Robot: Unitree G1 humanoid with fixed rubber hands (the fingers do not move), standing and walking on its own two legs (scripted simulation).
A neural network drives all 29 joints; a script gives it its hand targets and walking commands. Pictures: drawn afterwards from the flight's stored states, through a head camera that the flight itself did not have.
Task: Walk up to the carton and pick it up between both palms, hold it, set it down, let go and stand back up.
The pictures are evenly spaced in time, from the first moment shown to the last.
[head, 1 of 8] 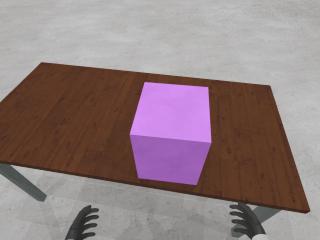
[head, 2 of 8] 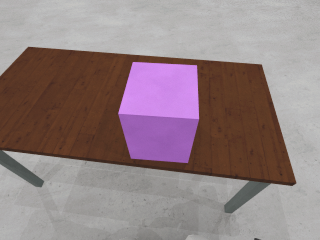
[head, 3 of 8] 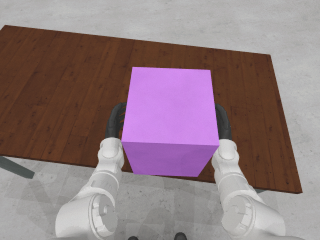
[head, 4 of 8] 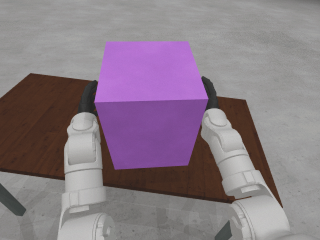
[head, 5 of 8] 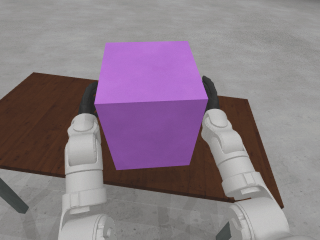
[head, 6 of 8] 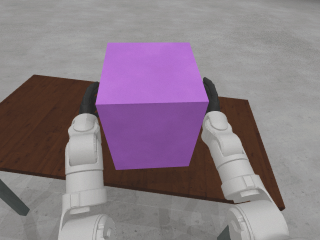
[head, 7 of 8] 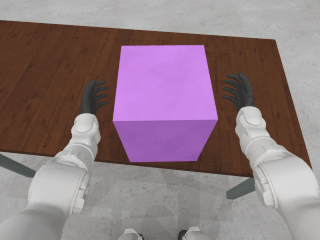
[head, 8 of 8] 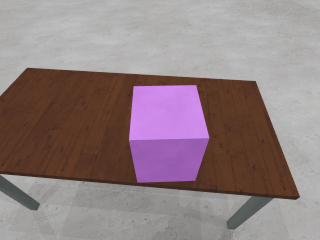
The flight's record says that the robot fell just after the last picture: no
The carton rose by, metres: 0.21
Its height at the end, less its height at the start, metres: +0.00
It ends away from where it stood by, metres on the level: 0.01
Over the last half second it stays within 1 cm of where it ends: yes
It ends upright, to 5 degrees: yes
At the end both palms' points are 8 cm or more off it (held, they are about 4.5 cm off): yes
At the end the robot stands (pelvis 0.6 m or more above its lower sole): yes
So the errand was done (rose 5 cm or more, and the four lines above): yes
